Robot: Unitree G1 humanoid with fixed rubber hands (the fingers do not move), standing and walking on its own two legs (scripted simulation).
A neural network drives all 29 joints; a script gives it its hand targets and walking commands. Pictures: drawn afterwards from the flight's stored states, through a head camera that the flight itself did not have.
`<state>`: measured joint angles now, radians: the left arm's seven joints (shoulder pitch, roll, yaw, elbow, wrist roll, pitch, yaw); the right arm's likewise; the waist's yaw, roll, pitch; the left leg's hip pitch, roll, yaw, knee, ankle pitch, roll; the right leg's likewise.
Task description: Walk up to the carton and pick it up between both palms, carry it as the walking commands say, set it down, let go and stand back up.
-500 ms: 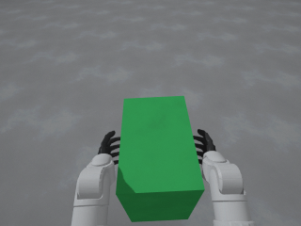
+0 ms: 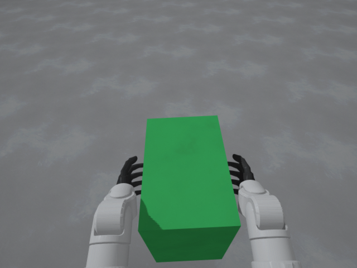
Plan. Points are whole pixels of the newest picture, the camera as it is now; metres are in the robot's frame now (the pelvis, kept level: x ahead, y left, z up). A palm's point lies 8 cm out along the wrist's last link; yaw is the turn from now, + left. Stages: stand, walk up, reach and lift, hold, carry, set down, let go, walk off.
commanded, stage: carry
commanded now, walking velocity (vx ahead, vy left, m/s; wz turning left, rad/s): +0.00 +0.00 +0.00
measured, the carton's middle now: (185, 191) +0.31 +0.00 -0.02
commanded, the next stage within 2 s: none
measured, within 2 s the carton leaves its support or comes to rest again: neither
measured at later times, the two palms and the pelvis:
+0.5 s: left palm (123, 182) +0.29 +0.13 +0.06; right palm (242, 175) +0.30 -0.13 +0.06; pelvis +0.02 +0.00 +0.00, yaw +1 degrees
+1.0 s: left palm (93, 124) +0.46 +0.23 +0.09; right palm (193, 120) +0.46 -0.03 +0.09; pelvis +0.20 +0.10 +0.01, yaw +1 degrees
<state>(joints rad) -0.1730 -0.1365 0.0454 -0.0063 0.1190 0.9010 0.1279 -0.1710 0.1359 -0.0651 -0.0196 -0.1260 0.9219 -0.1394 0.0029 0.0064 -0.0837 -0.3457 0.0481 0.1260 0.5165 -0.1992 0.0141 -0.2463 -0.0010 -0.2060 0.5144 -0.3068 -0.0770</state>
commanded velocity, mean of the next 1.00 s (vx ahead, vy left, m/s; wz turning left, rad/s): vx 0.20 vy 0.08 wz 0.00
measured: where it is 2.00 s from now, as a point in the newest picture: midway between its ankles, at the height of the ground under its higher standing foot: outside the picture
